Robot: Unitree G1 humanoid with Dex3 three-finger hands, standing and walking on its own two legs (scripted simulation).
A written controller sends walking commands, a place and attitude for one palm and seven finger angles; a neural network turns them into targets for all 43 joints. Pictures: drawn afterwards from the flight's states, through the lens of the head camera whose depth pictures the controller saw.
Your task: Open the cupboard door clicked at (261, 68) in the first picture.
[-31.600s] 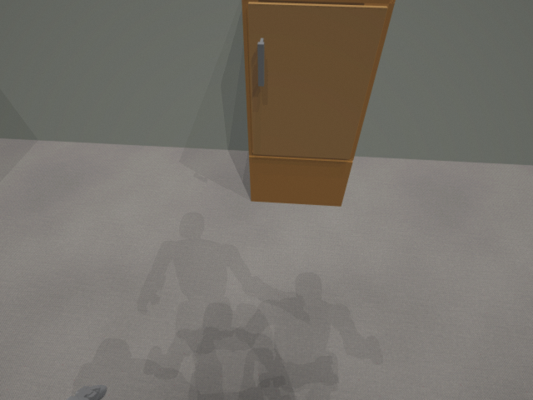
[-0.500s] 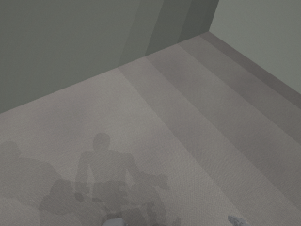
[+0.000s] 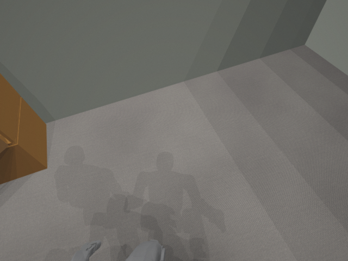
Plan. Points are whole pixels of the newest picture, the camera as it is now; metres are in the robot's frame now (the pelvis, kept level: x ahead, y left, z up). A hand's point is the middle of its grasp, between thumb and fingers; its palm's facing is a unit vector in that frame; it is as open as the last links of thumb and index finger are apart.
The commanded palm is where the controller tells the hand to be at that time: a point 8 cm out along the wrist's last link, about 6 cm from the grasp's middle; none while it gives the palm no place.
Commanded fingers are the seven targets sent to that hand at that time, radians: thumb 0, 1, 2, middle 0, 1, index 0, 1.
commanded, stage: turn to face it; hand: left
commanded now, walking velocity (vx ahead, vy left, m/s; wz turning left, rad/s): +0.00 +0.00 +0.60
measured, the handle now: out of the picture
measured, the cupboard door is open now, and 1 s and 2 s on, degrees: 40 40 40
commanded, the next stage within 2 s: take the last steps up to it in 1.70 s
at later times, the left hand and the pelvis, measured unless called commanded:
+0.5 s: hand out of the picture -0.01 +0.26 -0.17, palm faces +0.35 -0.90 -0.24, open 7.4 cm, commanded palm none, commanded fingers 0.00 0.90 0.90 -0.20 -0.30 -0.20 -0.30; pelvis -0.01 +0.03 +0.00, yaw +18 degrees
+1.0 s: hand out of the picture -0.03 +0.19 -0.15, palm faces +0.57 -0.78 -0.24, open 7.4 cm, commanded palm none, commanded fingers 0.00 0.90 0.90 -0.20 -0.30 -0.20 -0.30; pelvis +0.01 -0.01 +0.01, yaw +37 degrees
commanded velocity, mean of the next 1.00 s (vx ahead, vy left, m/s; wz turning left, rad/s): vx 0.00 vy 0.00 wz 0.60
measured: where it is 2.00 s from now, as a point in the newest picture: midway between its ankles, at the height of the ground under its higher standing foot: outside the picture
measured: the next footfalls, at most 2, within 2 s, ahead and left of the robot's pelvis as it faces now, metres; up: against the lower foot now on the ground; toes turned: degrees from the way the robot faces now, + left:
left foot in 0.30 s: +0.03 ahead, +0.13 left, +0.00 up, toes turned +18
right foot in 0.80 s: +0.08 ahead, -0.10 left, +0.00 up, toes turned +27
